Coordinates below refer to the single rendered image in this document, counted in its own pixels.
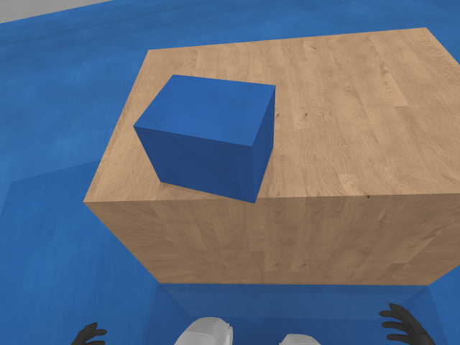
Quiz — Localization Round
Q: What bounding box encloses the robot right hand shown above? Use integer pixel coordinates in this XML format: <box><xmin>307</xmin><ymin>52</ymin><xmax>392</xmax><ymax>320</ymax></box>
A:
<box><xmin>379</xmin><ymin>303</ymin><xmax>436</xmax><ymax>345</ymax></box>

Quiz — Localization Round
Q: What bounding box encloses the robot left hand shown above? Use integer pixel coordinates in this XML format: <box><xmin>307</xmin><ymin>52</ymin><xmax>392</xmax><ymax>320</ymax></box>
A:
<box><xmin>71</xmin><ymin>322</ymin><xmax>107</xmax><ymax>345</ymax></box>

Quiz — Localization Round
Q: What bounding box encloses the carton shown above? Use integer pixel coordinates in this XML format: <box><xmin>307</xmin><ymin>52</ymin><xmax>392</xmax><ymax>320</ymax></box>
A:
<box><xmin>133</xmin><ymin>75</ymin><xmax>275</xmax><ymax>203</ymax></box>

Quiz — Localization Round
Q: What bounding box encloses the pedestal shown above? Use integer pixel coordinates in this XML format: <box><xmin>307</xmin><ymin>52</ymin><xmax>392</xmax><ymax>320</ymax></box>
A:
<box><xmin>83</xmin><ymin>27</ymin><xmax>460</xmax><ymax>285</ymax></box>

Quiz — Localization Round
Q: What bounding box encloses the robot left thigh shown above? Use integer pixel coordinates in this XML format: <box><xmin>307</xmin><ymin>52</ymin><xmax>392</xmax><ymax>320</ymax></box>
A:
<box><xmin>174</xmin><ymin>317</ymin><xmax>233</xmax><ymax>345</ymax></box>

